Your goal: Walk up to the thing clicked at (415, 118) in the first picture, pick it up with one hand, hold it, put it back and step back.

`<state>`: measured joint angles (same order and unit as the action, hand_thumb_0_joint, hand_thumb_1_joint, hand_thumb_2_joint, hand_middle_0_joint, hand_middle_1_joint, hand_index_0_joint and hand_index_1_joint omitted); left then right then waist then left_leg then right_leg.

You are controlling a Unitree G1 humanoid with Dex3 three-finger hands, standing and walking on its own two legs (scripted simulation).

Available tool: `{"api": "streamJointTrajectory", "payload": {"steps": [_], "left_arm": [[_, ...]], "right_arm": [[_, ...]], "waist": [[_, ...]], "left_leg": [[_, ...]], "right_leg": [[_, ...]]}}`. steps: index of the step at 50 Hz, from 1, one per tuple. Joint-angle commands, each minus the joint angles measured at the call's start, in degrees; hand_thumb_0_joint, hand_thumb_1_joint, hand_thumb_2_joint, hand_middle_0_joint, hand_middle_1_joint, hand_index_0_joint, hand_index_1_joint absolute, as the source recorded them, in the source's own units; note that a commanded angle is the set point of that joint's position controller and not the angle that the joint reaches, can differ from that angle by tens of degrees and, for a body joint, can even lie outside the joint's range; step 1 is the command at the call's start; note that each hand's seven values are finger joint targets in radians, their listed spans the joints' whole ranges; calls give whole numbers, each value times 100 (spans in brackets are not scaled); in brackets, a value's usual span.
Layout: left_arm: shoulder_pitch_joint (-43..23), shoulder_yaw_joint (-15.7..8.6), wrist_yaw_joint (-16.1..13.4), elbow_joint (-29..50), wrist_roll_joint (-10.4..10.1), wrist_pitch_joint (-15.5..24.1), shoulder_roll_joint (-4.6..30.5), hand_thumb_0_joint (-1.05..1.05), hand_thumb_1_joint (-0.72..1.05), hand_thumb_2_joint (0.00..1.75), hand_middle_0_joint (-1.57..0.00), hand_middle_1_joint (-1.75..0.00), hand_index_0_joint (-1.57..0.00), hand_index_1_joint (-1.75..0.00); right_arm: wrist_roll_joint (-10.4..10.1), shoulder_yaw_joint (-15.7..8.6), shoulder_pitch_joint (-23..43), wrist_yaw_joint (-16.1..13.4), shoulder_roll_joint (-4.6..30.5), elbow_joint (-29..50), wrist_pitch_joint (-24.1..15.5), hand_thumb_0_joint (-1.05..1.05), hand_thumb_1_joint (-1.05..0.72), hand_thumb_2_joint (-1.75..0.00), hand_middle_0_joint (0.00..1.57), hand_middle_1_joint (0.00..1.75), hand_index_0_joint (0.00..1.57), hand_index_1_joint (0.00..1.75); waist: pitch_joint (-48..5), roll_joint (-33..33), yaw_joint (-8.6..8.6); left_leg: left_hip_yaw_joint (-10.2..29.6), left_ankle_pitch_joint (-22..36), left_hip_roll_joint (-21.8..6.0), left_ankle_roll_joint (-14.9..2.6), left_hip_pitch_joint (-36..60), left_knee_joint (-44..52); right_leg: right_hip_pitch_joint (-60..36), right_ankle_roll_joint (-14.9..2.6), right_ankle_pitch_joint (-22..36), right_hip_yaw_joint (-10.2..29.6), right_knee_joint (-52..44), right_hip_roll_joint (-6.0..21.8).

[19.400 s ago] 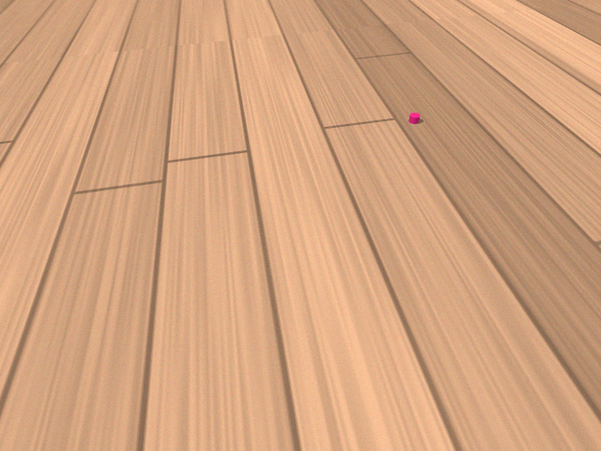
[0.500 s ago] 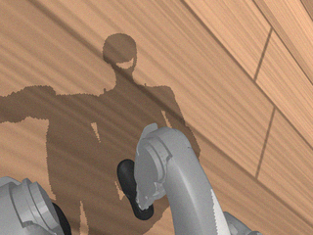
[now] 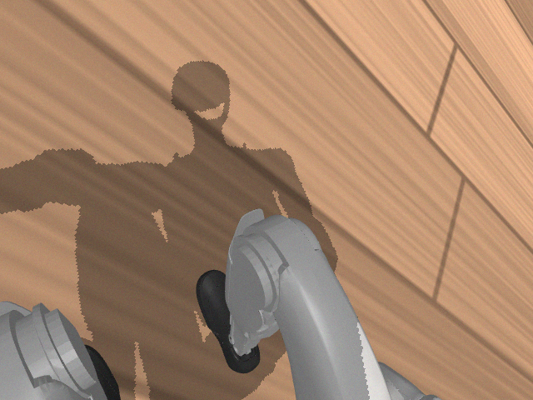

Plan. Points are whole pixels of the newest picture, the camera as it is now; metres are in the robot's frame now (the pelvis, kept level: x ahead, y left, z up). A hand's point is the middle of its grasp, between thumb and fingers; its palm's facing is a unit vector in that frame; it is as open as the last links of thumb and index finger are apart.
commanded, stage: close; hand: left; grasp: from above
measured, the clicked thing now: out of the picture +0.46 +0.33 -0.28
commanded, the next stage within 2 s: settle in 0.44 s
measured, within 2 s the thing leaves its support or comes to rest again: leaves its support in 0.80 s
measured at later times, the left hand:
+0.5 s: hand out of the picture +0.44 +0.34 -0.26, palm faces -0.42 -0.16 -0.89, open 8.7 cm
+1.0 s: hand out of the picture +0.45 +0.35 -0.21, palm faces -0.37 -0.14 -0.92, open 8.5 cm
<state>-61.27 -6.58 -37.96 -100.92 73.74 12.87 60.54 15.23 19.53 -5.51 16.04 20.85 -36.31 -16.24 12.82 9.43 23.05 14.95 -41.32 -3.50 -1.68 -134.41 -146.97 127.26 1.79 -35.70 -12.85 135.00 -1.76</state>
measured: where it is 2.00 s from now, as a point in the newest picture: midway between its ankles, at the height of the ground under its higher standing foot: (177, 377)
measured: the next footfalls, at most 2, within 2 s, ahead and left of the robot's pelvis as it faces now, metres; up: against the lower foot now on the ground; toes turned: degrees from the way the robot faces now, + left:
none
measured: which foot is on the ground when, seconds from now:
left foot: down 0.00-1.00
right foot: down 0.00-1.00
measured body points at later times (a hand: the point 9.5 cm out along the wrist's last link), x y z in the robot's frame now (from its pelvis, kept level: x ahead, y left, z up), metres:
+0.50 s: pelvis +0.00 +0.00 +0.00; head +0.29 +0.13 +0.32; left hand +0.46 +0.34 -0.21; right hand +0.05 -0.24 -0.05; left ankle +0.06 +0.12 -0.27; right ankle +0.12 -0.11 -0.27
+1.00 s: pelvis +0.01 +0.00 +0.01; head +0.26 +0.13 +0.35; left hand +0.46 +0.36 -0.16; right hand +0.06 -0.26 -0.05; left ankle +0.06 +0.12 -0.27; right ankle +0.12 -0.11 -0.27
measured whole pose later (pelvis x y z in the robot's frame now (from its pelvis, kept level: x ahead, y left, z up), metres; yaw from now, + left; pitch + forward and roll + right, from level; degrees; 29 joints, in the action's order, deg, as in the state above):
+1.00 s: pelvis +0.01 +0.00 +0.01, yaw +2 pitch +30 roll -14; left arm -55.8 -7.7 -29.7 -87.3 70.6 9.8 53.4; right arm 12.5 12.4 -9.5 16.3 19.9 -38.9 -13.0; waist 5.5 4.4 19.3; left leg 12.8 -41.5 -2.7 -1.3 -135.2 -145.0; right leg 128.6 1.1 -37.3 -11.3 134.9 -0.7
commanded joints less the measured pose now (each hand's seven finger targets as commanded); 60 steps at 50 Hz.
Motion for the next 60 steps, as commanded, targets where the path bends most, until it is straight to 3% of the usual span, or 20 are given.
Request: {"api": "streamJointTrajectory", "payload": {"steps": [1,4,6,8,10,14,27,36,40,41,45,48,49,50,51,53,55,56,59,60], "left_arm": [[-1331,-116,-217,578,-69,-103,1391,0,24,52,-56,-76,-62,-70],[-1206,18,-91,371,-143,-151,1175,0,30,53,-60,-77,-66,-71],[-1400,-125,-31,800,-173,-126,1445,0,34,53,-63,-77,-69,-71],[-1340,-100,14,671,-172,-167,1317,0,35,49,-64,-75,-71,-68],[-1177,-41,26,457,-235,-146,1226,0,39,53,-68,-76,-74,-70],[-1120,-60,115,489,-247,-87,1342,0,48,54,-75,-74,-80,-68],[-922,17,118,345,-288,-21,1144,0,71,56,-93,-72,-99,-67],[-1369,-182,241,1256,-214,-71,1335,0,71,58,-100,-67,-105,-62],[-1201,-240,352,1320,-199,-107,1174,0,75,58,-105,-64,-109,-61],[-1270,-371,352,1741,-177,-79,1318,0,77,58,-105,-66,-109,-61],[-965,-355,516,2098,-305,-202,880,0,79,57,-107,-62,-111,-58],[-879,-55,711,2107,-420,-318,303,0,79,57,-108,-62,-111,-58],[-911,-132,756,2184,-433,-364,353,0,78,56,-106,-62,-110,-58],[-982,162,844,2258,-457,-387,-9,0,78,55,-107,-61,-111,-57],[-800,-210,854,2065,-476,-435,445,0,79,52,-107,-60,-111,-56],[-805,93,1065,2141,-522,-482,-89,0,78,54,-106,-60,-111,-56],[-1008,137,1219,2381,-524,-471,-59,0,81,52,-110,-59,-114,-55],[-1038,-73,1262,2354,-582,-454,117,0,79,51,-108,-59,-112,-55],[-1334,202,1470,2713,-550,-377,-204,0,79,53,-111,-56,-114,-54],[-1192,17,1494,2628,-482,-375,92,0,79,49,-110,-56,-113,-53]], "right_arm": [[-17,-610,-1105,-41,1934,-161,-8,0,-89,-90,20,30,20,30],[-21,-615,-1094,-26,1920,-139,-48,0,-89,-90,20,30,20,30],[-43,-578,-1156,-17,1898,-189,-42,0,-89,-90,20,30,20,30],[-54,-586,-1149,-1,1855,-226,-26,0,-89,-90,20,30,20,30],[-50,-567,-1158,15,1898,-200,-17,0,-89,-90,20,30,20,30],[-71,-560,-1123,-20,1910,-162,-7,0,-89,-90,20,30,20,30],[-40,-549,-1122,-70,1851,-132,98,0,-89,-90,20,30,20,30],[-68,-657,-1252,-52,1797,-181,151,0,-90,-90,20,30,20,30],[-117,-818,-1254,-33,1761,-217,159,0,-91,-90,20,30,20,30],[-120,-920,-1303,-47,1845,-239,193,0,-91,-90,20,30,20,30],[-222,-1203,-1406,-22,1742,-298,273,0,-90,-90,20,30,20,30],[-358,-1381,-1414,1,1662,-314,339,0,-91,-90,20,30,20,30],[-373,-1441,-1497,-7,1676,-335,380,0,-90,-90,20,30,20,30],[-425,-1439,-1404,-1,1591,-248,406,0,-90,-90,20,30,20,30],[-444,-1515,-1585,-29,1671,-414,463,0,-90,-90,20,30,20,30],[-499,-1540,-1584,-15,1545,-294,527,0,-90,-90,20,30,20,30],[-557,-1589,-1583,-56,1528,-274,585,0,-90,-90,20,30,20,30],[-563,-1628,-1629,-93,1566,-320,614,0,-91,-90,20,30,20,30],[-632,-1639,-1503,-160,1416,-212,684,0,-91,-90,20,30,20,30],[-647,-1689,-1571,-189,1464,-280,713,0,-91,-90,20,30,20,30]], "waist": [[-3600,-3212,315],[-3376,-3154,397],[-3710,-3352,314],[-3819,-3417,288],[-3587,-3231,368],[-3455,-3135,284],[-3642,-2990,254],[-4033,-3490,185],[-3963,-3590,123],[-4264,-3794,18],[-4662,-3977,-171],[-4677,-3841,-223],[-4697,-3717,-235],[-4680,-3600,-258],[-4643,-3388,-302],[-4620,-3159,-294],[-4548,-2960,-296],[-4558,-2791,-296],[-4781,-2867,-380],[-4814,-2908,-430]], "left_leg": [[-365,1132,-92,164,2708,1636],[-388,1016,-64,153,2645,1610],[-370,1309,-92,172,2873,1602],[-331,1551,-111,196,2988,1553],[-333,1500,-90,173,2788,1583],[-436,1265,-50,128,2620,1544],[-412,1265,-62,125,2642,1554],[-417,1548,-53,167,2941,1577],[-480,1418,-27,190,2986,1623],[-472,1501,-15,218,3156,1735],[-560,1677,11,240,3361,1819],[-633,1606,47,215,3235,1861],[-669,1567,58,176,3095,1878],[-712,1492,65,140,2968,1859],[-744,1444,79,96,2761,1843],[-819,1407,120,56,2634,1871],[-821,1183,141,15,2501,1908],[-791,1021,164,0,2432,1967],[-814,867,189,27,2597,2089],[-814,932,191,36,2717,2085]], "right_leg": [[-1961,-249,1193,-353,-1086,-319],[-1885,-232,1125,-360,-1068,-279],[-2012,-235,1338,-353,-1066,-285],[-1977,-235,1505,-370,-983,-268],[-2044,-228,1493,-386,-1038,-291],[-2006,-236,1298,-324,-1070,-280],[-2158,-237,1332,-369,-1102,-344],[-2030,-267,1492,-363,-1010,-298],[-1852,-304,1353,-326,-980,-262],[-1871,-326,1364,-334,-1001,-267],[-1797,-359,1476,-262,-1000,-237],[-1603,-382,1432,-188,-1034,-217],[-1634,-366,1430,-167,-1106,-227],[-1587,-366,1391,-121,-1180,-242],[-1653,-349,1376,-99,-1217,-236],[-1696,-349,1331,-18,-1280,-226],[-1605,-347,1122,41,-1341,-196],[-1616,-346,967,43,-1367,-166],[-1637,-370,788,120,-1371,-143],[-1602,-372,830,130,-1344,-139]]}}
